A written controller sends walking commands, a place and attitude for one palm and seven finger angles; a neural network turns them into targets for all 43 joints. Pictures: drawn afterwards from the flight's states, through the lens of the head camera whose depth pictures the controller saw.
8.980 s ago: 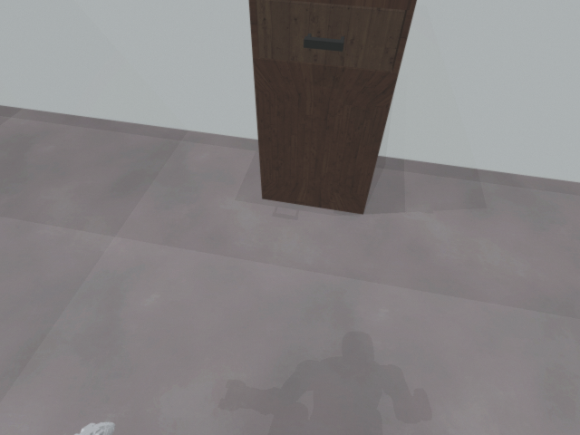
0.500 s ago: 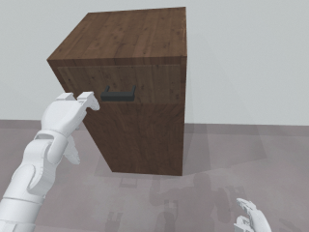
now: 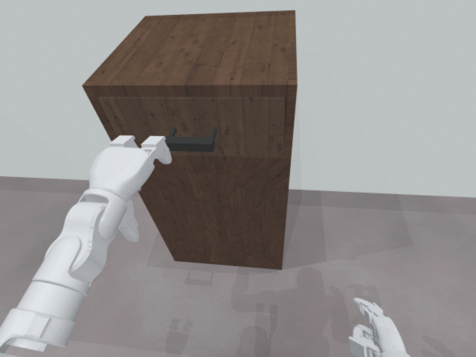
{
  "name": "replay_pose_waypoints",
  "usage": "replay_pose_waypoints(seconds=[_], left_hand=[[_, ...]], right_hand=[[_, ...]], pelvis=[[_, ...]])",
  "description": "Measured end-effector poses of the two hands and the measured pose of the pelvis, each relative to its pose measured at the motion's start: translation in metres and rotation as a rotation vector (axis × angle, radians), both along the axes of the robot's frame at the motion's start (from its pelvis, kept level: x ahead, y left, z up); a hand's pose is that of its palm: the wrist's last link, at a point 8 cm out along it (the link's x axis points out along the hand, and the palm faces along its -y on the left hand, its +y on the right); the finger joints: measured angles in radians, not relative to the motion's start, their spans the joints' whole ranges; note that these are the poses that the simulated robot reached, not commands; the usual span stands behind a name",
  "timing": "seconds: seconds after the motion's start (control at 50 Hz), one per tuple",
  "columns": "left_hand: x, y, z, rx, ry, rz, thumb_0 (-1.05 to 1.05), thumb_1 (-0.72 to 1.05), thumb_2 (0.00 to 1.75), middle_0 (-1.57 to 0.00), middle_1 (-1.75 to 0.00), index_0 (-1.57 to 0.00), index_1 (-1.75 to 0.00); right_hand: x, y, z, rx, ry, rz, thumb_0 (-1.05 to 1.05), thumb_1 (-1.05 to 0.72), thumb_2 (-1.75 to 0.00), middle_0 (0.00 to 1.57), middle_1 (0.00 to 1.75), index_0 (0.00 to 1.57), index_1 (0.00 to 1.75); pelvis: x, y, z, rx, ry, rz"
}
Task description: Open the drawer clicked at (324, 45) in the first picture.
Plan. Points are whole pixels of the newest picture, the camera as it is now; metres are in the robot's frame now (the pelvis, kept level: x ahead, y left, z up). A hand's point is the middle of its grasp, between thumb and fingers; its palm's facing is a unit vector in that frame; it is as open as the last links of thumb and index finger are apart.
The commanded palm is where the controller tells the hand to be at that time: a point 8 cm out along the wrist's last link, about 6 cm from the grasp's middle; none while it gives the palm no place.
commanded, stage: move the hooked fingers above the handle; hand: left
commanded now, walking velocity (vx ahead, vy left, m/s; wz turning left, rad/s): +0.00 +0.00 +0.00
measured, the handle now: (191, 137) +0.58 +0.22 +0.02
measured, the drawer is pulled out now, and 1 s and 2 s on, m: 0.00 0.00 0.00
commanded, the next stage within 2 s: none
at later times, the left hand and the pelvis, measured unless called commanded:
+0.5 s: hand (158, 165) +0.41 +0.22 +0.10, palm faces +0.01 -0.03 -1.00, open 13.8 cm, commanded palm +0.39 +0.23 +0.16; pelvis +0.01 +0.00 +0.00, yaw -1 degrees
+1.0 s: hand (171, 145) +0.48 +0.22 +0.08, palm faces -0.02 +0.01 -1.00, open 13.8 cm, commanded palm +0.47 +0.22 +0.14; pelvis +0.02 +0.00 -0.01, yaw -1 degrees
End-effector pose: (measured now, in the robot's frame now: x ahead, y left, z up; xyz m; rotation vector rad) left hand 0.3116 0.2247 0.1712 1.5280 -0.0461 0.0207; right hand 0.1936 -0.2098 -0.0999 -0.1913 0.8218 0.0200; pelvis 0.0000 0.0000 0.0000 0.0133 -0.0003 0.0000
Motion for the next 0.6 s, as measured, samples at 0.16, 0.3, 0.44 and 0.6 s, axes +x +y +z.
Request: replay_pose_waypoints(seconds=[0.16,0.3,0.44,0.6], left_hand=[[0.031,-0.003,-0.003,0.013,0.002,0.014,0.00,-0.50,0.30,-0.32,-1.20,-0.32,-1.20],[0.051,0.001,-0.007,0.013,0.032,0.030,0.00,-0.49,0.30,-0.32,-1.20,-0.32,-1.20],[0.067,-0.003,-0.017,0.023,0.051,-0.002,0.00,-0.49,0.30,-0.32,-1.20,-0.32,-1.20],[0.091,-0.006,-0.020,0.027,0.025,0.014,0.00,-0.49,0.30,-0.32,-1.20,-0.32,-1.20]], right_hand=[[-0.020,-0.014,-0.009,-0.013,0.068,-0.053,0.01,-0.91,-0.90,0.21,0.30,0.20,0.30],[-0.041,-0.034,-0.017,-0.041,0.133,-0.116,0.01,-0.91,-0.90,0.20,0.30,0.20,0.30],[-0.056,-0.048,-0.022,-0.071,0.180,-0.156,0.01,-0.91,-0.90,0.20,0.30,0.20,0.30],[-0.062,-0.050,-0.026,-0.068,0.206,-0.184,0.01,-0.91,-0.90,0.20,0.30,0.20,0.30]], pelvis=[[0.003,-0.002,0.000,0.001,0.023,-0.007],[0.008,-0.003,-0.001,0.001,0.046,-0.015],[0.012,-0.003,-0.003,0.001,0.074,-0.015],[0.017,-0.003,-0.005,0.000,0.101,-0.017]])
